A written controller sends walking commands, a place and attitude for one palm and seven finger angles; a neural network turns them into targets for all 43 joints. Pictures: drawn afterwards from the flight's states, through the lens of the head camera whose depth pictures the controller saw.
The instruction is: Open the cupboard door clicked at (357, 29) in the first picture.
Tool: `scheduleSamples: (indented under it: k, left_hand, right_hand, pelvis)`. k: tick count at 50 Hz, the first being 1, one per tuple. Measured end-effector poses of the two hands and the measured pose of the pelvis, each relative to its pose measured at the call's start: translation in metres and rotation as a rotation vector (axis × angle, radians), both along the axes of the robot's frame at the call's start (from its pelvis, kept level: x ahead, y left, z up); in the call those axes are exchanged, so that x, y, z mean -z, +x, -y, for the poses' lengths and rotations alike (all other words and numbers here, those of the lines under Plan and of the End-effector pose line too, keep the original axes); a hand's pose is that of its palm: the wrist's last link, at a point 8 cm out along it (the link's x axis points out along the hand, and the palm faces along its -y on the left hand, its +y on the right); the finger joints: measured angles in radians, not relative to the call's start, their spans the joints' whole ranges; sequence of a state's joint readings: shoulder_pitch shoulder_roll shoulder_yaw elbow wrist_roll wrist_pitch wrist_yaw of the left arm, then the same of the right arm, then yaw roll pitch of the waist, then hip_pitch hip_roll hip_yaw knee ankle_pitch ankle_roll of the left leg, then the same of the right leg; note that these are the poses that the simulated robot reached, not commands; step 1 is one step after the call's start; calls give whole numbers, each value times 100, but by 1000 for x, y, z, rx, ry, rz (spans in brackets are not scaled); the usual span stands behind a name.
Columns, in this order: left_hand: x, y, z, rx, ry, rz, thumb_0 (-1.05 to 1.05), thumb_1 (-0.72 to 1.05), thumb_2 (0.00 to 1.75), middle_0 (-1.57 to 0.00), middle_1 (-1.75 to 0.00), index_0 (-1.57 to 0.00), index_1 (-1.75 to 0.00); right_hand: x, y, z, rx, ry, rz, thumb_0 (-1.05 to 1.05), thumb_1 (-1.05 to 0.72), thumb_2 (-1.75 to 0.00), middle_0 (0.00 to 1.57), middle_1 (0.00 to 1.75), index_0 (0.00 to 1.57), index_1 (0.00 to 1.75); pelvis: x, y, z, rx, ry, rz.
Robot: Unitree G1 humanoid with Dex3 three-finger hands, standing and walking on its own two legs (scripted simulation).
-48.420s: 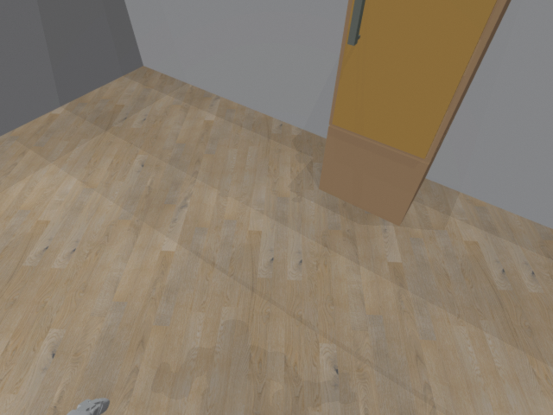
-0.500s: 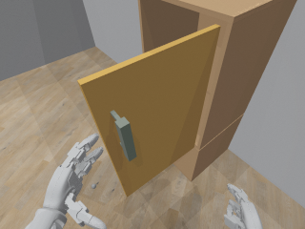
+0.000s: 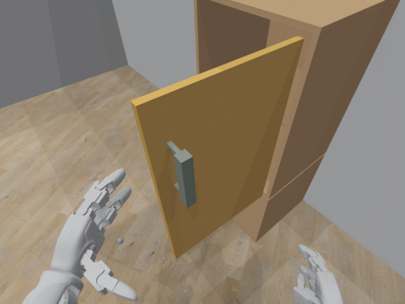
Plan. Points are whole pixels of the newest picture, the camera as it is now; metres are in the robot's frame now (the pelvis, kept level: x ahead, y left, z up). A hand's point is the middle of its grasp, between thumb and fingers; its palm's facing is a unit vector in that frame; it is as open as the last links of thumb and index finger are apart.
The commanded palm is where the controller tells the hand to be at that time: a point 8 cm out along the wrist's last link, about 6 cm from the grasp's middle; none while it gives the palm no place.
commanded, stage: draw the hand back to the body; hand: left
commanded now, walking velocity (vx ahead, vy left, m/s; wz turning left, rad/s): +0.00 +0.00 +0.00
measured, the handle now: (180, 174) +0.34 +0.07 +0.10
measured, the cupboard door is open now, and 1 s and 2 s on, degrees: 88 88 88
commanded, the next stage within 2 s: step back with the hand held close in 1.32 s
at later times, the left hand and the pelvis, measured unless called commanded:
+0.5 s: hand (75, 226) +0.20 +0.21 +0.13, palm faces +0.27 -0.91 -0.33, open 14.3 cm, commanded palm +0.16 +0.26 +0.16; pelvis +0.01 +0.01 +0.02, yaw +0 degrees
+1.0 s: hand (45, 192) +0.23 +0.26 +0.18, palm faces +0.42 -0.80 -0.43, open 8.5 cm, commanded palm +0.18 +0.29 +0.19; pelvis +0.04 +0.00 +0.03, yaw -1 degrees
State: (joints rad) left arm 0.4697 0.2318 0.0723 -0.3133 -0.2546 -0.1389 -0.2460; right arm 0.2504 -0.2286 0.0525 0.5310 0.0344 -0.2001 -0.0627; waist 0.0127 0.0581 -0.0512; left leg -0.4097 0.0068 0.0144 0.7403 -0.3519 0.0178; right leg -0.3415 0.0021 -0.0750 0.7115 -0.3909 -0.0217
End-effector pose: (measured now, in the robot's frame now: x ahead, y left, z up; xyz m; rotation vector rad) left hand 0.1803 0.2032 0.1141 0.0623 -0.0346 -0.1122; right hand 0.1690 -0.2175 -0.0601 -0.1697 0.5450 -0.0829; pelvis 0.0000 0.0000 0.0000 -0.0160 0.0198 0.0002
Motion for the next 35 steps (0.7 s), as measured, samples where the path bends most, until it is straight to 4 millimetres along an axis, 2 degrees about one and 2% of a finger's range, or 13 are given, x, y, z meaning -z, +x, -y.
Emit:
scheduleSamples:
  k: [13,15,22,27,35]
  left_hand:
    - [-17,-5,-23,-27,27,-7,-1,-47,32,-15,-30,-15,-30]
    - [-23,-5,-29,-98,103,0,-1,-44,33,-16,-30,-15,-30]
    - [-34,-11,-48,-349,236,-2,-1,-25,41,-16,-30,-16,-30]
    - [-39,-9,-58,-418,292,-11,0,-9,48,-17,-30,-17,-30]
    - [-57,5,-69,-461,348,32,0,18,60,-18,-30,-18,-30]
  right_hand:
    - [-13,16,-12,-42,-16,42,1,-90,-89,20,30,20,30]
    - [-16,18,-12,-42,-31,37,1,-90,-89,20,30,20,30]
    - [-17,20,-11,-36,-53,-35,1,-90,-89,20,30,20,30]
    - [-10,21,-10,-37,-57,-99,1,-90,-89,20,30,20,30]
    - [-5,31,-7,-23,-40,-137,1,-90,-89,20,30,20,30]
  pelvis:
    - [-7,2,-6,-11,-4,32]
    - [-9,3,-6,-6,-4,43]
    - [-20,10,-5,4,-1,63]
    - [-25,17,-6,7,4,72]
    - [-28,30,-6,17,11,76]
